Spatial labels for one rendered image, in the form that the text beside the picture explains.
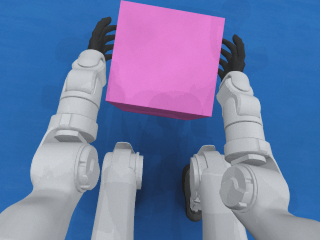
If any right robot hand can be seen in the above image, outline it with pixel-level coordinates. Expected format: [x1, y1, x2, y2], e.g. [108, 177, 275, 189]
[217, 34, 246, 82]

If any robot right shin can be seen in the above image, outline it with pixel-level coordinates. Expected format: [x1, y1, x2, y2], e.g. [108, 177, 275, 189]
[189, 145, 231, 211]

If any left robot hand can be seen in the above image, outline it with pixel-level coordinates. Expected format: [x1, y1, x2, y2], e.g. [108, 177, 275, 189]
[87, 16, 117, 62]

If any robot left thigh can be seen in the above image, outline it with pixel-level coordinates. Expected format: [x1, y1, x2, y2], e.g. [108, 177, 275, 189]
[91, 148, 144, 240]

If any robot left forearm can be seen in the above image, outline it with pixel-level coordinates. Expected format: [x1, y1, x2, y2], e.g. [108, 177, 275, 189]
[30, 49, 107, 185]

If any robot right forearm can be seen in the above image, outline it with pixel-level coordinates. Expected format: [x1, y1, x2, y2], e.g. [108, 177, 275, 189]
[216, 71, 284, 178]

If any right robot upper arm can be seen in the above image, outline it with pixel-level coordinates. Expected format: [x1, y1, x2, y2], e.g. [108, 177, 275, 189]
[219, 163, 320, 240]

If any left robot upper arm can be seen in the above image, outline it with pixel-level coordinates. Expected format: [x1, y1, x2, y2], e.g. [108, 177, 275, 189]
[0, 142, 100, 240]

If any carton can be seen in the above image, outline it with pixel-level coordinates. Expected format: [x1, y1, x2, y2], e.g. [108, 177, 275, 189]
[105, 0, 225, 121]

